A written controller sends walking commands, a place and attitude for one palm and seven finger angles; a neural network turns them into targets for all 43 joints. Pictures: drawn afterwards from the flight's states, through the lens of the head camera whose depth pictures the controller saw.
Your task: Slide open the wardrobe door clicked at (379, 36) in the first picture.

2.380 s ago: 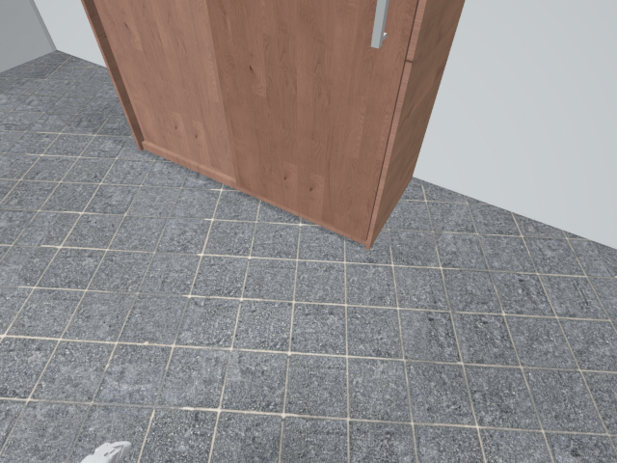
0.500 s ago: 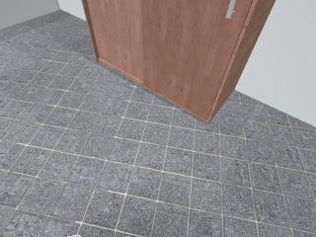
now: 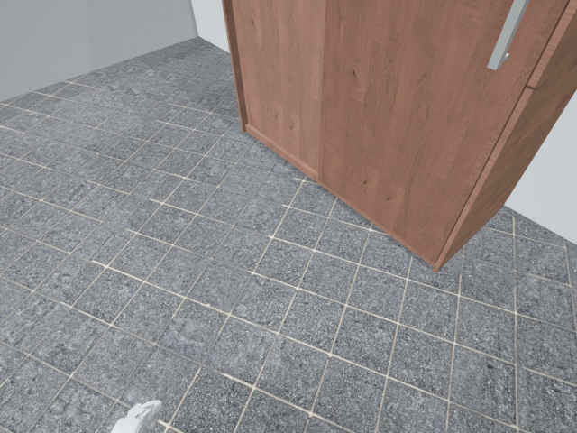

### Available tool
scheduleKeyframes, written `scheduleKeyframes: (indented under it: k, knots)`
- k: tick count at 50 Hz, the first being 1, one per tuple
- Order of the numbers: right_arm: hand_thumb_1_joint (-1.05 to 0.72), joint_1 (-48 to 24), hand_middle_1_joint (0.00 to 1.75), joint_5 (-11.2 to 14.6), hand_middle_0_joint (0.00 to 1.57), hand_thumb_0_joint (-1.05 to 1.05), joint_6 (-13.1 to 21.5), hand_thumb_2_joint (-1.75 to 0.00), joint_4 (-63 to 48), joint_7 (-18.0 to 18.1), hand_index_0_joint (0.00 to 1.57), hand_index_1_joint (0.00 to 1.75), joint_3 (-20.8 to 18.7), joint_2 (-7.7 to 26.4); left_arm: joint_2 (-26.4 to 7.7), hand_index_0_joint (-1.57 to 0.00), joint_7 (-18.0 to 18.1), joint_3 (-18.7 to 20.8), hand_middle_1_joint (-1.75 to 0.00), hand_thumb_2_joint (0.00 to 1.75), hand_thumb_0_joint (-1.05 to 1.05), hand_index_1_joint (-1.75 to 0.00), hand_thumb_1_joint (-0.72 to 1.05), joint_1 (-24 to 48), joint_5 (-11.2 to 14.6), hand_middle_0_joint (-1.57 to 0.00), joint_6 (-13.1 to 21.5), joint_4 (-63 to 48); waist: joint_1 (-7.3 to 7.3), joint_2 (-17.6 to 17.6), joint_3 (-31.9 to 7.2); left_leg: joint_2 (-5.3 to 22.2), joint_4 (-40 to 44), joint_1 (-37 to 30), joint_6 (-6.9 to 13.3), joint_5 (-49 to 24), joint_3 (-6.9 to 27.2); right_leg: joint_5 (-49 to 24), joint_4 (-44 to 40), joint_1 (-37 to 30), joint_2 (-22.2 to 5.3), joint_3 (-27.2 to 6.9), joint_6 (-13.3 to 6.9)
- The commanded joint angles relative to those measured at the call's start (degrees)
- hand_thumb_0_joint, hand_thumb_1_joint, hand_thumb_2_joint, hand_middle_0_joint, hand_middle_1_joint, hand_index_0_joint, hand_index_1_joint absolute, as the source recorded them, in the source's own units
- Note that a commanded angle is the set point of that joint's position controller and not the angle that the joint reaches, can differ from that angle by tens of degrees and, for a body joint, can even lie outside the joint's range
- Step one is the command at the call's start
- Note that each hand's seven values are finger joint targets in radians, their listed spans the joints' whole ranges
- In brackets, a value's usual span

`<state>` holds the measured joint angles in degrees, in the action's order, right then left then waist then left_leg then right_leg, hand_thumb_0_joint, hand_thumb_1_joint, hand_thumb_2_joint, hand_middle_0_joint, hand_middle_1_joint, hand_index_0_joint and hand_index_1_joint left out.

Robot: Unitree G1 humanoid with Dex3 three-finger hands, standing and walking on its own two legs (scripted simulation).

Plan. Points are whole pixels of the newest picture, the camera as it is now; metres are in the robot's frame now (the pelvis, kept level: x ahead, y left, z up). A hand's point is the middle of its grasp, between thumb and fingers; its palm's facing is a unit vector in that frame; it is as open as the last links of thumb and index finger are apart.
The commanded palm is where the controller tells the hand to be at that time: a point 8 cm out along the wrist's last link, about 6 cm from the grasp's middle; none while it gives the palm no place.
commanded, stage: walk to a spot facing it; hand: right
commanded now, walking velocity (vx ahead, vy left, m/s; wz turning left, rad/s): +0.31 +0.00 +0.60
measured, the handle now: out of the picture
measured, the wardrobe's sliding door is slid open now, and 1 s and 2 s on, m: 0.00 0.00 0.00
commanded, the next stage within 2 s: turn to face it in 1.30 s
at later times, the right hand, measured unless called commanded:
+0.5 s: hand (330, 295) +0.40 -0.08 -0.15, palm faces -0.43 +0.89 -0.17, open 7.4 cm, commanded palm none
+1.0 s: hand (346, 267) +0.48 -0.12 -0.18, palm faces -0.43 +0.88 -0.19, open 7.3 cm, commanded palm none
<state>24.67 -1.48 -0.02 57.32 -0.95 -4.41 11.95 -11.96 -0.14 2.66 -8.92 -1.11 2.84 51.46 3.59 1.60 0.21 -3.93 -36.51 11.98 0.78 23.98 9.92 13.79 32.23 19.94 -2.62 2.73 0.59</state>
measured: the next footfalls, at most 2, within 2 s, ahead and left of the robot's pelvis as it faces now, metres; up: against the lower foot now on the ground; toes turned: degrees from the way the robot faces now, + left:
left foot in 0.52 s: +0.29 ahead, +0.17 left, +0.00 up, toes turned +28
right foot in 0.92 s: +0.51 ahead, +0.02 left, +0.00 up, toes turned +22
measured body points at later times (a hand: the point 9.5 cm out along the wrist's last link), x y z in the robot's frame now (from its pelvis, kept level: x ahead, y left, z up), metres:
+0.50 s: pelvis +0.17 +0.03 -0.01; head +0.22 +0.04 +0.44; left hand -0.03 +0.19 -0.14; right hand +0.42 -0.12 -0.14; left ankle +0.25 +0.15 -0.72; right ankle +0.05 -0.12 -0.72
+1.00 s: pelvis +0.38 +0.06 +0.00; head +0.39 +0.03 +0.45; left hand +0.37 +0.32 -0.11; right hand +0.50 -0.17 -0.16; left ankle +0.26 +0.14 -0.68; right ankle +0.47 +0.00 -0.73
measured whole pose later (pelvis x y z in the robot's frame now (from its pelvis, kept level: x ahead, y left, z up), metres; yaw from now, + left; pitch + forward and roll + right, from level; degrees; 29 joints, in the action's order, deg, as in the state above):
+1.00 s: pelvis +0.38 +0.06 +0.00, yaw +33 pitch -2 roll +2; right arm 19.6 -1.5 -0.4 58.6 -1.1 -5.3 13.6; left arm -9.3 -0.3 1.7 -8.7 -2.1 4.1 51.8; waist 2.5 1.7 1.0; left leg -1.2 -56.1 19.3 1.1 25.5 0.9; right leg 14.8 35.4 18.8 -5.2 9.7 -2.2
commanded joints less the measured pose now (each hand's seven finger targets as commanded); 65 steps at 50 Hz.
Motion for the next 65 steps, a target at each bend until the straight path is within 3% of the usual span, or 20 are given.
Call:
scheduleKeyframes:
  k: [1, 5, 13, 19, 22, 24, 25, 26, 27, 30, 32, 41, 44, 45, 46, 47, 49, 53, 59, 65]
  knots:
    - [-0.9, -9.2, 0.3, -0.2, 0.2, 0.0, 1.9, -0.9, -7.8, -0.6, 0.2, 0.3, -1.6, 5.3, -12.2, -0.2, 1.4, 2.8, -0.3, 0.9, 0.0, -0.3, 0.9, -13.2, -0.3, -0.2, 0.8, -0.2, -7.23, -11.8, 2.4, 5.0, -33.5, 30.6, 0.5, 4.3, -6.7, 29.8, -24.4, -15.0, -25.7, -30.9, -8.8]
    - [-0.9, -7.3, 0.3, -0.7, 0.2, 0.0, 0.0, -0.9, -5.9, -2.3, 0.2, 0.3, -1.6, 3.1, -5.7, -0.2, 1.8, 0.9, -0.3, 0.9, 0.0, -0.3, 0.9, -8.6, 0.0, -0.2, 2.3, 0.2, -2.69, -9.9, 5.2, 9.1, -34.1, 27.5, -1.4, -10.4, -9.0, 6.8, -23.1, -9.4, -16.6, -6.6, -4.9]
    - [-0.9, -18.4, 0.3, -0.9, 0.2, 0.0, -1.1, -0.9, -9.4, -2.7, 0.2, 0.3, -0.6, 1.2, -4.9, -0.2, 1.9, 0.9, -0.3, 0.9, 0.0, -0.3, 0.9, -17.2, 0.1, -0.2, 3.0, 4.9, -4.8, -6.3, 7.0, 10.8, -23.4, 34.4, -3.1, -17.3, -12.7, -14.3, -21.6, -19.6, -17.1, 4.4, -6.6]
    - [-0.9, -28.2, 0.3, -0.4, 0.2, 0.0, -0.4, -0.9, -11.6, -2.8, 0.2, 0.3, 0.3, 0.6, -5.9, -0.2, 1.7, 1.0, -0.3, 0.9, 0.0, -0.3, 0.9, -20.6, -0.8, -0.2, 2.1, 7.3, -7.54, -8.1, 8.4, 8.1, -5.8, 26.8, -0.2, -15.1, -17.1, -25.0, -18.3, -22.9, -17.8, 11.0, -6.3]
    - [-0.9, -22.8, 0.3, -0.4, 0.2, 0.0, 0.3, -0.9, -10.1, -2.3, 0.2, 0.3, -0.1, 2.4, -8.3, -0.2, 1.5, 1.6, -0.3, 0.9, 0.0, -0.3, 0.9, -19.7, -0.6, -0.2, 1.8, 7.2, -4.34, -8.9, 3.3, 3.7, -1.3, 15.8, 3.0, -9.5, -20.0, -46.7, -6.8, -25.1, -18.2, 14.6, -5.2]
    - [-0.9, -8.2, 0.3, -0.7, 0.2, 0.0, 1.6, -0.9, -5.6, -1.7, 0.2, 0.3, -1.5, 6.6, -9.5, -0.2, 1.0, 1.5, -0.3, 0.9, 0.0, -0.3, 0.9, -18.1, 0.0, -0.2, 1.4, 6.0, 2.59, -7.2, -6.2, 1.3, 5.6, -9.9, 5.1, -14.0, -21.5, -46.0, 15.3, -15.2, -15.5, 17.2, -1.4]
    - [-0.9, -0.6, 0.3, -0.7, 0.2, 0.0, 2.2, -0.9, -4.0, -0.9, 0.2, 0.3, -2.9, 13.5, -6.2, -0.2, 0.3, 1.0, -0.3, 0.9, 0.0, -0.3, 0.9, -19.0, 1.1, -0.2, 1.3, 4.6, 5.32, 2.7, -14.4, 16.1, 7.4, -29.6, 10.1, -16.4, -2.1, -10.6, 33.5, 3.5, -10.4, 15.8, 1.2]
    - [-0.9, 3.0, 0.3, 0.8, 0.2, 0.0, 2.4, -0.9, -3.2, 0.0, 0.2, 0.3, -3.6, 18.6, -3.4, -0.2, 0.8, 0.6, -0.3, 0.9, 0.0, -0.3, 0.9, -17.3, 1.3, -0.2, 1.4, 1.8, 4.59, 8.9, -18.5, 30.4, 12.5, -34.8, 16.6, -30.3, 23.7, 21.0, 52.4, 17.9, -2.9, 8.8, 3.1]
    - [-0.9, 0.6, 0.3, 1.4, 0.2, 0.0, 2.1, -0.9, -3.8, 0.5, 0.2, 0.3, -3.5, 17.8, -5.3, -0.2, 1.1, 1.1, -0.3, 0.9, 0.0, -0.3, 0.9, -13.3, 0.9, -0.2, 1.7, 1.2, 4.49, 2.2, -15.2, 28.3, 14.5, -27.9, 16.0, -32.4, 16.9, 15.4, 52.0, 19.3, -5.5, 0.5, 1.6]
    - [-0.9, -10.5, 0.3, 1.0, 0.2, 0.0, 2.7, -0.9, -5.7, 1.1, 0.2, 0.3, -1.3, 10.4, -4.2, -0.2, 1.0, 1.1, -0.3, 0.9, 0.0, -0.3, 0.9, -11.0, -0.3, -0.2, -0.1, 2.4, -2.43, -1.4, -1.5, 21.9, 20.0, -3.0, 11.9, -21.9, 6.2, 6.5, 44.7, 14.2, -9.8, -1.2, 2.4]
    - [-0.9, -13.9, 0.3, 0.1, 0.2, 0.0, 3.2, -0.9, -5.9, 1.3, 0.2, 0.3, -1.1, 8.7, -2.2, -0.2, 0.8, 1.0, -0.3, 0.9, 0.0, -0.3, 0.9, -15.1, -0.7, -0.2, -1.3, 3.9, -6.03, 0.5, -1.1, 18.3, 21.5, 4.6, 10.7, -19.7, 0.7, 5.8, 37.5, 9.4, -9.2, -0.2, 2.9]
    - [-0.9, -9.0, 0.3, -0.1, 0.2, 0.0, 3.2, -0.9, -4.2, 0.6, 0.2, 0.3, -1.4, 9.0, -2.1, -0.2, -0.8, 1.2, -0.3, 0.9, 0.0, -0.3, 0.9, -3.0, -0.4, -0.2, 0.0, -1.3, -2.85, 5.8, 2.6, 15.1, 21.8, 6.9, 9.8, -4.9, 3.3, 1.0, 9.4, 2.9, -3.9, 2.3, 2.4]
    - [-0.9, -9.8, 0.3, 0.4, 0.2, 0.0, 2.7, -0.9, -4.8, 0.6, 0.2, 0.3, -1.6, 9.0, -3.8, -0.2, -0.2, 1.6, -0.3, 0.9, 0.0, -0.3, 0.9, -6.4, -0.2, -0.2, 0.9, -0.4, -5.45, 3.5, 1.8, 12.7, 15.3, 9.5, 7.5, -6.9, 2.2, -1.1, -2.2, -9.9, -1.8, 3.5, 2.4]
    - [-0.9, -9.8, 0.3, 0.5, 0.2, 0.0, 2.5, -0.9, -5.3, 0.4, 0.2, 0.3, -1.2, 7.2, -6.9, -0.2, 0.5, 2.2, -0.3, 0.9, 0.0, -0.3, 0.9, -11.5, -0.3, -0.2, 1.3, 1.2, -7.78, -2.0, -0.2, 9.2, 5.7, 15.1, 5.4, -8.0, -0.1, 2.6, -6.7, -20.3, -4.8, -0.3, 1.3]
    - [-0.9, -8.2, 0.3, 0.9, 0.2, 0.0, 2.5, -0.9, -6.2, -0.2, 0.2, 0.3, -0.6, 3.1, -13.1, -0.2, 0.8, 3.8, -0.3, 0.9, 0.0, -0.3, 0.9, -17.9, -1.2, -0.2, 1.5, 2.4, -9.82, -17.6, -4.0, 2.0, -12.5, 25.3, 2.2, 1.3, -7.6, 9.1, -12.8, -29.6, -19.2, -18.0, -3.1]
    - [-0.9, -9.9, 0.3, 0.5, 0.2, 0.0, 2.7, -0.9, -7.4, 0.0, 0.2, 0.3, -0.5, 3.9, -14.3, -0.2, 0.9, 3.5, -0.3, 0.9, 0.0, -0.3, 0.9, -20.3, -1.3, -0.2, 1.1, 2.9, -10.82, -21.8, -3.7, 2.1, -26.8, 30.5, 0.7, 9.2, -10.3, 15.2, -19.9, -28.0, -28.2, -28.2, -7.1]
    - [-0.9, -12.7, 0.3, -0.1, 0.2, 0.0, 2.3, -0.9, -6.6, -0.7, 0.2, 0.3, -1.6, 5.1, -8.7, -0.2, 1.2, 1.9, -0.3, 0.9, 0.0, -0.3, 0.9, -13.1, -0.5, -0.2, 1.2, 1.4, -7.67, -9.2, 4.3, 7.4, -35.0, 30.2, 0.5, 0.1, -7.9, 19.0, -23.2, -14.4, -24.9, -21.2, -6.6]
    - [-0.9, -5.8, 0.3, -0.4, 0.2, 0.0, -0.2, -0.9, -3.5, -1.3, 0.2, 0.3, -1.6, 2.0, -4.2, -0.2, 1.8, 0.7, -0.3, 0.9, 0.0, -0.3, 0.9, -8.0, 0.1, -0.2, 2.1, 1.4, -2.74, -8.6, 2.7, 9.2, -34.9, 24.2, -2.1, -10.6, -10.0, -6.7, -20.5, -10.0, -17.3, 0.5, -2.6]
    - [-0.9, -9.0, 0.3, -0.3, 0.2, 0.0, -1.8, -0.9, -4.7, -1.2, 0.2, 0.3, -1.7, 0.1, -4.3, -0.2, 2.2, 1.2, -0.3, 0.9, 0.0, -0.3, 0.9, -11.2, 0.2, -0.2, 1.6, 3.7, -3.41, -9.0, 2.2, 9.5, -28.1, 27.3, -4.0, -13.4, -13.6, -29.3, -15.7, -16.0, -17.1, 9.5, -4.8]
    - [-0.9, -17.7, 0.3, -0.1, 0.2, 0.0, -1.7, -0.9, -7.4, -1.0, 0.2, 0.3, -1.0, -0.3, -5.7, -0.2, 2.0, 2.3, -0.3, 0.9, 0.0, -0.3, 0.9, -13.4, -0.5, -0.2, -0.2, 5.3, -6.33, -12.0, 3.7, 8.2, -10.5, 21.5, -2.8, -9.6, -17.2, -30.4, -11.2, -18.1, -18.6, 13.4, -6.0]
